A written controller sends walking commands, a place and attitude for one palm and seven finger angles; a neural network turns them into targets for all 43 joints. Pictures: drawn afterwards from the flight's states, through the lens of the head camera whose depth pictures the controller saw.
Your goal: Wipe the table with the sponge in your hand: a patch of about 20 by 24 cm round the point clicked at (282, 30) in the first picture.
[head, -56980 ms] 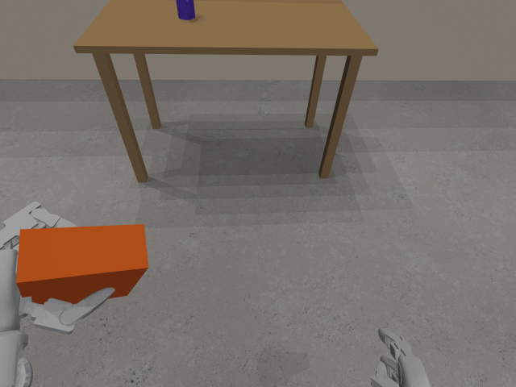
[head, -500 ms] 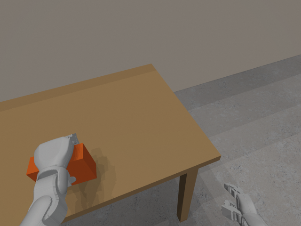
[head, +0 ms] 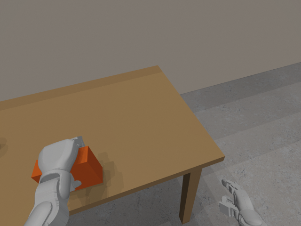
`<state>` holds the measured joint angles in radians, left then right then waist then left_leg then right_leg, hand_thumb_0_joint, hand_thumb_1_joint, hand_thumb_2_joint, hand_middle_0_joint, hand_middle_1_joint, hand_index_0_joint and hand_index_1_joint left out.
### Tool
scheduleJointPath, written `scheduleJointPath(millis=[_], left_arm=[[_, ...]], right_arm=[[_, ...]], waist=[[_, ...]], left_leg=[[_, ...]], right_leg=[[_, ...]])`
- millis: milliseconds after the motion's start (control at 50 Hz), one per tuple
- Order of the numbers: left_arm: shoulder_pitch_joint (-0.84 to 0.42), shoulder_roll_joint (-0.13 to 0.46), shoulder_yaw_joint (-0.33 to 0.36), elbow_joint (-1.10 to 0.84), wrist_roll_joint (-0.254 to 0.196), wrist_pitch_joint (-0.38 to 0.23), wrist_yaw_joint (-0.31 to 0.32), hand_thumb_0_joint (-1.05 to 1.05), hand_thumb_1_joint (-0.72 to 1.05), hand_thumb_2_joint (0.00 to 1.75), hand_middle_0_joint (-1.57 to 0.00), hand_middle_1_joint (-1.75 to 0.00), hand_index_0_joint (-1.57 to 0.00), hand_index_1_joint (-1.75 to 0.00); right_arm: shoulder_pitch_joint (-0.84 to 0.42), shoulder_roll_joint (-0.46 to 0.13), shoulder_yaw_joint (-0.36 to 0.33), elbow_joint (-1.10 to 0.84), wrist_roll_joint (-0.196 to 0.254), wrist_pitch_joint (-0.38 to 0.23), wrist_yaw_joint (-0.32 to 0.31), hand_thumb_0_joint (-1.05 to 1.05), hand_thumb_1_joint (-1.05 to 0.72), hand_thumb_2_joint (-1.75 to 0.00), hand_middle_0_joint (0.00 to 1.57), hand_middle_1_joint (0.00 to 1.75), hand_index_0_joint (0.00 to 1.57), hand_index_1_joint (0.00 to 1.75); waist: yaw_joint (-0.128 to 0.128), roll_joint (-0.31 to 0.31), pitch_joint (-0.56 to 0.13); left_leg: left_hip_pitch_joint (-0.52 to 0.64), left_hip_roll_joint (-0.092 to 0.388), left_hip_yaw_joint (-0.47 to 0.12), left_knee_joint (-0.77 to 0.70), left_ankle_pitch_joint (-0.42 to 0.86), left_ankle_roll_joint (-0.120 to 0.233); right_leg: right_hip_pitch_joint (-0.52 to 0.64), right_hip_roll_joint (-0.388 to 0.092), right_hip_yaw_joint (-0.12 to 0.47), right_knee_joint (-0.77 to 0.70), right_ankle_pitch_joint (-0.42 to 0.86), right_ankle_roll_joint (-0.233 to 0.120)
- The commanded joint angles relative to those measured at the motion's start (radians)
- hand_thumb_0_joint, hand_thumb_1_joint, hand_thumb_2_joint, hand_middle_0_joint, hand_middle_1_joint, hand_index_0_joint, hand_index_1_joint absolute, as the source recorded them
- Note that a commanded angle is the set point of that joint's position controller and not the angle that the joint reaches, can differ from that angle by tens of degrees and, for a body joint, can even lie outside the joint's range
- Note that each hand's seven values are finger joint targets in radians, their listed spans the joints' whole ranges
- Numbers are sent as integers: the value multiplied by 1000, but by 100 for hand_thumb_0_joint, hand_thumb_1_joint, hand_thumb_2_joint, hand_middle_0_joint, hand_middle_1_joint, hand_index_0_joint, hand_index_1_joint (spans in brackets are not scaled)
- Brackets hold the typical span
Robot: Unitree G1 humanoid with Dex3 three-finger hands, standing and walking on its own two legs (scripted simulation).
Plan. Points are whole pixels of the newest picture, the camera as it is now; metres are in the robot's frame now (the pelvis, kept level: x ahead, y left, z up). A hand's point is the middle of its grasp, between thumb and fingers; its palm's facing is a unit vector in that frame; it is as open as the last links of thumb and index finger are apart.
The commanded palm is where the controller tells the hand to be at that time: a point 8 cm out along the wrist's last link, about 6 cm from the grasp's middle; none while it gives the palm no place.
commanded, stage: lift the sponge slowly off the table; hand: left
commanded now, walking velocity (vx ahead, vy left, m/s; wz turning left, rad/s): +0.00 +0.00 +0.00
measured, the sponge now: (74, 175) +0.23 +0.26 +0.02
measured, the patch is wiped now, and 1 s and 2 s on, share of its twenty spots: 1.00 1.00 1.00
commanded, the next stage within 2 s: bring the sponge back beside the body in 1.66 s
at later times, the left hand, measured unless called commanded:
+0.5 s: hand (68, 160) +0.24 +0.25 +0.09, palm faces +0.02 -0.12 -0.99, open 9.5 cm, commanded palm +0.21 +0.25 +0.16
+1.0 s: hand (64, 150) +0.24 +0.26 +0.12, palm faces +0.05 -0.11 -0.99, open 9.5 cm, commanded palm +0.21 +0.26 +0.20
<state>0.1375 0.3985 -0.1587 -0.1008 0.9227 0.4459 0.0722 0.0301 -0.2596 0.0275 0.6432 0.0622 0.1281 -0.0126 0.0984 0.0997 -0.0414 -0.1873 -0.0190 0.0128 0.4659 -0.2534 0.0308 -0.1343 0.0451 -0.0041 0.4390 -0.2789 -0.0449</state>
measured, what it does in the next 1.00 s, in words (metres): stands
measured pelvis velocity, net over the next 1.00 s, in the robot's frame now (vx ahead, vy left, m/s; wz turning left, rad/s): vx -0.01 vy -0.02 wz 0.00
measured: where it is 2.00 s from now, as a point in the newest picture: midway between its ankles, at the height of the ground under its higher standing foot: outside the picture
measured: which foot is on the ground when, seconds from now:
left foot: down 0.00-1.00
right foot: down 0.00-1.00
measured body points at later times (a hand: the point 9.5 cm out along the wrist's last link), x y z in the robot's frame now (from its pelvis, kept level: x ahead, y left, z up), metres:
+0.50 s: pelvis -0.01 -0.02 +0.00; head -0.04 -0.06 +0.45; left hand +0.23 +0.25 +0.14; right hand +0.24 -0.21 -0.07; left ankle +0.00 +0.10 -0.74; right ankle -0.03 -0.10 -0.74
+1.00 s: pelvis -0.01 -0.02 +0.00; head -0.03 -0.07 +0.45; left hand +0.24 +0.26 +0.17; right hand +0.24 -0.23 -0.08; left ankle +0.00 +0.10 -0.74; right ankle -0.03 -0.10 -0.74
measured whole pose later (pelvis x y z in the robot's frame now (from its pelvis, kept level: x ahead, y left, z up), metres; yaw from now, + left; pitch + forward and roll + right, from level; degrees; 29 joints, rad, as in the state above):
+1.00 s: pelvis -0.01 -0.02 +0.00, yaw +0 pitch -4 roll +0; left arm -0.01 0.50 -0.09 -0.10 0.86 0.47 -0.06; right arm 0.00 -0.28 0.04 0.67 0.07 0.10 -0.05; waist 0.10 0.12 -0.01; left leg -0.14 0.00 0.00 0.41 -0.21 0.00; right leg -0.09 0.07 -0.02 0.40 -0.25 -0.07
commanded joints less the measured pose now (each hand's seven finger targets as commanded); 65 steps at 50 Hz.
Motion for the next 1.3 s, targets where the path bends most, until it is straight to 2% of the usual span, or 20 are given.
scheduleJointPath(millis=[0, 60, 140, 200, 300, 320, 400, 540, 660, 700, 720, 800, 820, 900, 920, 1000, 1140, 1200, 1220, 1280], left_arm=[[-252, 212, 142, -191, 29, 10, 37, 0, 10, 130, -120, -160, -120, -160], [-301, 158, 77, -193, 39, 12, 35, 0, 10, 130, -120, -160, -120, -160], [-380, 167, 71, -200, 45, -2, 28, 0, 10, 130, -120, -160, -120, -160], [-370, 218, 122, -210, 48, -2, 28, 0, 10, 130, -120, -160, -120, -160], [-379, 240, 146, -186, 40, 26, 17, 0, 10, 130, -120, -160, -120, -160], [-368, 202, 111, -179, 32, 32, 10, 0, 10, 130, -120, -160, -120, -160], [-368, 253, 152, -176, 22, 45, -17, 0, 10, 130, -120, -160, -120, -160], [-473, 279, 153, -177, 17, -5, -46, 0, 10, 130, -120, -160, -120, -160], [-441, 293, 180, -165, 8, -25, -40, 0, 10, 130, -120, -160, -120, -160], [-456, 344, 224, -165, 7, -11, -40, 0, 10, 130, -120, -160, -120, -160], [-458, 299, 184, -172, 3, -6, -42, 0, 10, 130, -120, -160, -120, -160], [-425, 361, 242, -177, -8, 17, -53, 0, 10, 130, -120, -160, -120, -160], [-444, 311, 190, -181, -12, 22, -60, 0, 10, 130, -120, -160, -120, -160], [-460, 378, 241, -208, -13, 19, -81, 0, 10, 130, -120, -160, -120, -160], [-452, 333, 203, -235, -18, 10, -86, 0, 10, 130, -120, -160, -120, -160], [-430, 387, 259, -239, -22, 13, -91, 0, 10, 130, -120, -160, -120, -160], [-546, 333, 185, -236, -13, 23, -97, 0, 10, 130, -120, -160, -120, -160], [-543, 387, 230, -232, -8, 40, -101, 0, 10, 130, -120, -160, -120, -160], [-571, 345, 188, -240, -6, 43, -105, 0, 10, 130, -120, -160, -120, -160], [-547, 353, 198, -239, -13, 60, -111, 0, 10, 130, -120, -160, -120, -160]], right_arm=[[-238, -108, -33, -170, -3, -52, -8, 0, -90, -90, 20, 30, 20, 30], [-240, -99, -32, -166, -1, -61, -16, 0, -90, -90, 20, 30, 20, 30], [-250, -93, -26, -160, -2, -78, -26, 0, -90, -90, 20, 30, 20, 30], [-270, -99, -24, -159, -6, -75, -25, 0, -90, -90, 20, 30, 20, 30], [-286, -103, -19, -153, -2, -63, -19, 0, -90, -90, 20, 30, 20, 30], [-282, -96, -20, -159, -1, -65, -19, 0, -90, -90, 20, 30, 20, 30], [-296, -106, -17, -158, 0, -59, -20, 0, -90, -90, 20, 30, 20, 30], [-271, -103, -14, -154, 2, -79, -41, 0, -90, -90, 20, 30, 20, 30], [-259, -106, -22, -153, -3, -87, -42, 0, -90, -90, 20, 30, 20, 30], [-276, -114, -20, -154, 1, -84, -40, 0, -90, -90, 20, 30, 20, 30], [-275, -106, -21, -163, 1, -84, -41, 0, -90, -90, 20, 30, 20, 30], [-286, -117, -20, -161, 1, -79, -34, 0, -90, -90, 20, 30, 20, 30], [-285, -109, -18, -170, 3, -80, -36, 0, -90, -90, 20, 30, 20, 30], [-290, -117, -17, -168, 4, -80, -37, 0, -90, -90, 20, 30, 20, 30], [-285, -107, -17, -180, 1, -85, -38, 0, -90, -90, 20, 30, 20, 30], [-285, -113, -16, -174, 2, -81, -36, 0, -90, -90, 20, 30, 20, 30], [-287, -102, -10, -172, 7, -91, -43, 0, -90, -90, 20, 30, 20, 30], [-305, -108, -7, -171, 7, -85, -41, 0, -90, -90, 20, 30, 20, 30], [-299, -102, -3, -177, 6, -85, -40, 0, -90, -90, 20, 30, 20, 30], [-303, -104, -5, -173, 7, -75, -32, 0, -90, -90, 20, 30, 20, 30]], waist=[[7, -71, -141], [-1, -35, -144], [0, -43, -169], [17, -27, -175], [18, -40, -168], [14, -44, -163], [14, -63, -152], [-4, -47, -158], [8, -51, -167], [14, -59, -159], [13, -55, -176], [23, -58, -181], [13, -53, -177], [14, -61, -182], [15, -51, -203], [16, -58, -177], [9, -44, -184], [19, -39, -188], [16, -50, -203], [22, -32, -194]], left_leg=[[74, -3, -61, -59, 260, 29], [94, -6, -56, -62, 257, 30], [118, -9, -61, -71, 247, 32], [125, -10, -65, -83, 259, 29], [114, -11, -59, -92, 266, 24], [104, -12, -50, -88, 259, 27], [107, -16, -56, -89, 247, 28], [121, -20, -52, -78, 235, 33], [121, -22, -46, -79, 260, 30], [115, -24, -52, -83, 255, 27], [111, -23, -39, -79, 255, 30], [105, -25, -49, -75, 271, 27], [97, -25, -36, -70, 264, 30], [106, -24, -52, -68, 262, 31], [111, -25, -40, -54, 284, 34], [106, -22, -52, -58, 281, 29], [122, -19, -56, -76, 265, 27], [113, -19, -63, -85, 258, 24], [108, -17, -54, -82, 273, 24], [104, -15, -60, -91, 275, 22]], right_leg=[[29, 6, 79, -60, 275, -40], [24, 3, 57, -65, 248, -39], [34, 4, 56, -78, 224, -40], [60, 8, 85, -88, 241, -48], [75, 4, 93, -94, 257, -47], [76, -2, 75, -89, 252, -40], [72, -4, 104, -107, 246, -39], [61, -12, 96, -118, 230, -33], [84, -16, 97, -116, 279, -32], [82, -13, 125, -120, 272, -38], [95, -21, 101, -109, 273, -29], [103, -19, 132, -102, 312, -34], [103, -27, 111, -97, 310, -26], [93, -22, 134, -101, 302, -31], [108, -30, 114, -85, 344, -26], [88, -22, 133, -92, 336, -30], [70, -25, 97, -102, 266, -32], [79, -19, 124, -104, 259, -41], [96, -25, 93, -90, 278, -36], [91, -26, 92, -94, 277, -35]])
